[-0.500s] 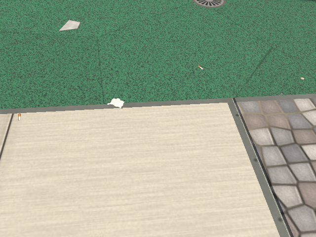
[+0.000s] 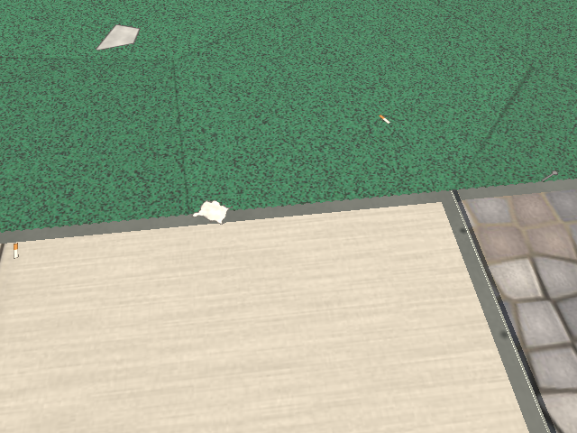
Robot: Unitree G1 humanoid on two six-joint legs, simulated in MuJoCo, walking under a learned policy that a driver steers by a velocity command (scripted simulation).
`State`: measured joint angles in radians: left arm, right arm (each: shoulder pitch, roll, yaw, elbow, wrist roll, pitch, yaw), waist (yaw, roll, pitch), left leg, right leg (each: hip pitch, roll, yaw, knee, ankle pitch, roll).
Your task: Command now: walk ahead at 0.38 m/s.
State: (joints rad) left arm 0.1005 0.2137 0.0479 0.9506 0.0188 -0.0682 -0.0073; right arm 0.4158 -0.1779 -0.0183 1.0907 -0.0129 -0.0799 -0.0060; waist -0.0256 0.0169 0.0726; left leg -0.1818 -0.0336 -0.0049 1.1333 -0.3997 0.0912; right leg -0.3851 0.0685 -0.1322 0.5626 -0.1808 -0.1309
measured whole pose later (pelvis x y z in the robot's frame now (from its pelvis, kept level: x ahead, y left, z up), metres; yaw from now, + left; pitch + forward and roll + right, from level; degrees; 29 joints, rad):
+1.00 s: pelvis +0.18 +0.01 +0.02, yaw -1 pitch -2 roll +1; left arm 0.35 0.11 -0.02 1.17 0.01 -0.02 0.06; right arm 0.29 -0.12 0.00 1.17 -0.01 0.00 -0.04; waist -0.01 -0.01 0.03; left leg -0.21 -0.04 0.07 0.40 -0.16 0.06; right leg -0.01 0.03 -0.05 0.38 -0.34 -0.05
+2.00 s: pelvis +0.19 -0.01 +0.02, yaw -2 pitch -1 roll +1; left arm 0.43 0.08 -0.04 1.16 0.01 -0.03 0.06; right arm 0.32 -0.10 0.02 1.20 0.00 0.00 -0.04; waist 0.00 0.00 0.02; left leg -0.23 -0.01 0.06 0.43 -0.18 0.02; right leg -0.01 0.06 -0.06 0.36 -0.34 -0.08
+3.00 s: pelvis +0.50 +0.05 +0.02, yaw -1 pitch +0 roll +1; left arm 0.09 0.16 0.04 0.93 0.02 -0.04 -0.03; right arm 0.52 -0.13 -0.02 1.09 -0.02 -0.10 -0.01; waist -0.05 -0.03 0.04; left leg 0.07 -0.07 0.10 0.18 -0.27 0.08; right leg -0.63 -0.08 -0.06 0.73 -0.04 -0.05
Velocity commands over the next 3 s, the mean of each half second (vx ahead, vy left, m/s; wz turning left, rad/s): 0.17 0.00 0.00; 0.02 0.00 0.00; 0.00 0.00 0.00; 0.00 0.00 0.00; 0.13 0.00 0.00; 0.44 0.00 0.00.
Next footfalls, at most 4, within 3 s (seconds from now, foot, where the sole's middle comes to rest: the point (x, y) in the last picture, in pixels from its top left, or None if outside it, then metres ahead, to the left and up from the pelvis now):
0.38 left None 0.26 0.10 -0.76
2.60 left None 0.43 0.12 -0.76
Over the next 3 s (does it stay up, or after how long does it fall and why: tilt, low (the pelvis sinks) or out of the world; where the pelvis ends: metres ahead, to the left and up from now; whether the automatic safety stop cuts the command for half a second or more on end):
stays up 0.50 0.05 0.02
